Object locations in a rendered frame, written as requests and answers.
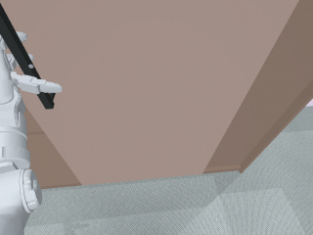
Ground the robot left forearm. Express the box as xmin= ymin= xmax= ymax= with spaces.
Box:
xmin=0 ymin=79 xmax=31 ymax=174

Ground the robot left hand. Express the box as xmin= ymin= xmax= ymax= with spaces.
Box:
xmin=0 ymin=31 xmax=63 ymax=94

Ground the wardrobe door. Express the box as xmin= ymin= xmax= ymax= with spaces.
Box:
xmin=0 ymin=0 xmax=299 ymax=186
xmin=206 ymin=0 xmax=313 ymax=167

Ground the robot left upper arm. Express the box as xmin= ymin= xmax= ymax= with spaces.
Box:
xmin=0 ymin=168 xmax=42 ymax=235

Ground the handle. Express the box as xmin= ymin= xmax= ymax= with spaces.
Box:
xmin=0 ymin=3 xmax=56 ymax=110

